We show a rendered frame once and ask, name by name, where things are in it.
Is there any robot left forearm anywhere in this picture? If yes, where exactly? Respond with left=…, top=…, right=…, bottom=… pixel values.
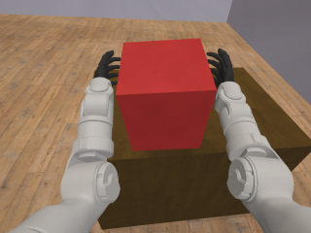
left=60, top=77, right=114, bottom=196

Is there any right robot upper arm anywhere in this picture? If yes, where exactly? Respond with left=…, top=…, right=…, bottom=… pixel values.
left=226, top=155, right=311, bottom=233

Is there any left robot upper arm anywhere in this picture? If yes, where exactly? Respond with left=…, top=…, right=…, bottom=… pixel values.
left=7, top=160, right=121, bottom=233

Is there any left robot hand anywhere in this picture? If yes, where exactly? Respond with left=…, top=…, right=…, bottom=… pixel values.
left=94, top=50, right=121, bottom=85

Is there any right robot hand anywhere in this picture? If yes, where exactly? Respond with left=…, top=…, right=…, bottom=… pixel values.
left=206, top=49, right=234, bottom=89

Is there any carton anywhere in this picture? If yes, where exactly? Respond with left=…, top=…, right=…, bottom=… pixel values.
left=116, top=38, right=217, bottom=151

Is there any robot right forearm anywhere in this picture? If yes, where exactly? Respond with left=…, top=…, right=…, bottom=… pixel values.
left=214, top=82, right=294, bottom=183

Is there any pedestal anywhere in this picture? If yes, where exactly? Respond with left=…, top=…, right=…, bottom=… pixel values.
left=93, top=67, right=311, bottom=230

